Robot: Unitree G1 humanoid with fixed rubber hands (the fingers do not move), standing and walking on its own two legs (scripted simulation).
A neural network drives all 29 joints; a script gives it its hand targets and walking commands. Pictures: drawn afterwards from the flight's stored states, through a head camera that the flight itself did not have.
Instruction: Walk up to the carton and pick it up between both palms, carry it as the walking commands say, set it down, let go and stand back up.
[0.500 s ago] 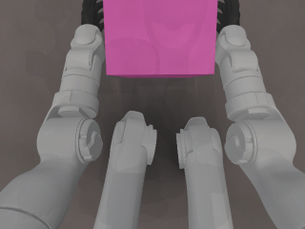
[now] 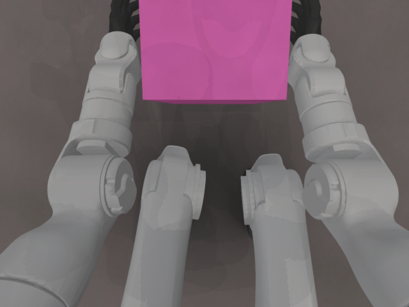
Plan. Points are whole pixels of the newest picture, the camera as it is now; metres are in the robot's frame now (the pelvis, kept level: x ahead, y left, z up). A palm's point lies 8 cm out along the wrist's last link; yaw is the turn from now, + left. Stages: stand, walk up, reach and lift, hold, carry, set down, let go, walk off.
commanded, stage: set down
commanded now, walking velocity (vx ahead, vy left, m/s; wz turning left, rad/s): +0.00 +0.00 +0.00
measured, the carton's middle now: (213, 46) +0.51 +0.04 -0.23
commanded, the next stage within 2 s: none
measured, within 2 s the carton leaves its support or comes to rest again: neither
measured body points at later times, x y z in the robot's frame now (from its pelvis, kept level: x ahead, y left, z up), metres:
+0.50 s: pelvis +0.00 +0.00 -0.01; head +0.34 +0.02 +0.28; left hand +0.51 +0.18 -0.17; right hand +0.53 -0.11 -0.17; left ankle +0.11 +0.12 -0.35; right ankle +0.10 -0.12 -0.35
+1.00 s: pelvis -0.01 +0.00 -0.01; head +0.34 +0.01 +0.27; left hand +0.51 +0.19 -0.17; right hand +0.53 -0.12 -0.18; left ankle +0.11 +0.12 -0.35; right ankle +0.10 -0.12 -0.35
